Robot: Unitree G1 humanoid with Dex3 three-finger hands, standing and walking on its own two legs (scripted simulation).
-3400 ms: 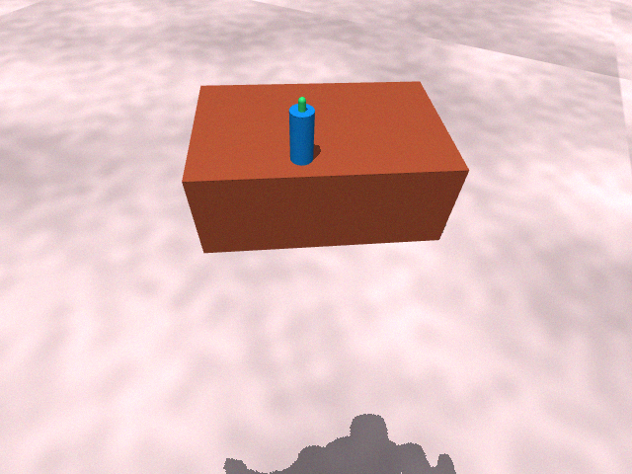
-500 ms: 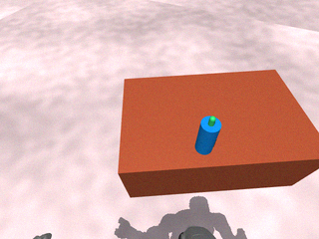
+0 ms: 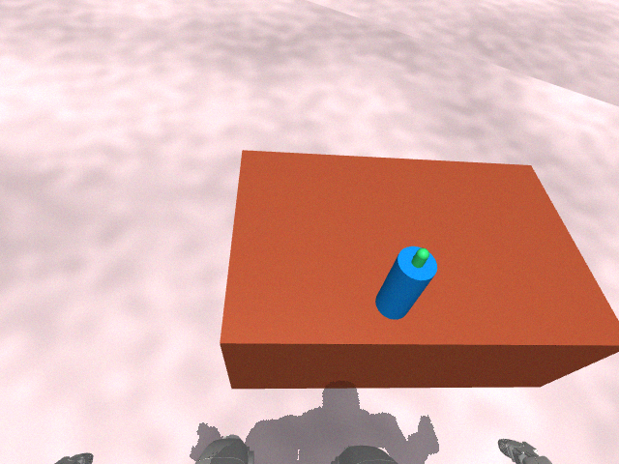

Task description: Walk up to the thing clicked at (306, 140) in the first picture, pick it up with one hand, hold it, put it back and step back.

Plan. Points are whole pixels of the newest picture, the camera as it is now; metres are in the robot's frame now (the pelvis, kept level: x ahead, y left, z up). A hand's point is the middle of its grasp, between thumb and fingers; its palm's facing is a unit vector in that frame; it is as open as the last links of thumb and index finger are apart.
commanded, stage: walk up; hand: right
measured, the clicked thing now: (406, 280) +0.49 -0.25 -0.24
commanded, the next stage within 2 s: stand in 1.70 s
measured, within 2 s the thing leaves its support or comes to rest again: neither
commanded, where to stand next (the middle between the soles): +0.08 -0.03 m, yaw -1 degrees
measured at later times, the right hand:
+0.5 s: hand out of the picture +0.07 -0.26 -0.14, palm faces -0.03 +0.94 -0.33, open 7.4 cm
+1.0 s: hand out of the picture +0.11 -0.26 -0.13, palm faces +0.00 +0.94 -0.34, open 7.4 cm
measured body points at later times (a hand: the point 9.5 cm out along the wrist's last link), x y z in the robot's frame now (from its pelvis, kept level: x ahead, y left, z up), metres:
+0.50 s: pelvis +0.00 -0.01 +0.02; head +0.00 +0.00 +0.47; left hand +0.06 +0.30 -0.12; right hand +0.07 -0.31 -0.11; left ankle +0.08 +0.12 -0.72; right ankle -0.03 -0.15 -0.72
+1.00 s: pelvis +0.02 -0.01 +0.02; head +0.03 +0.00 +0.47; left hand +0.11 +0.29 -0.11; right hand +0.11 -0.31 -0.10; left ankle +0.08 +0.12 -0.72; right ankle -0.03 -0.15 -0.72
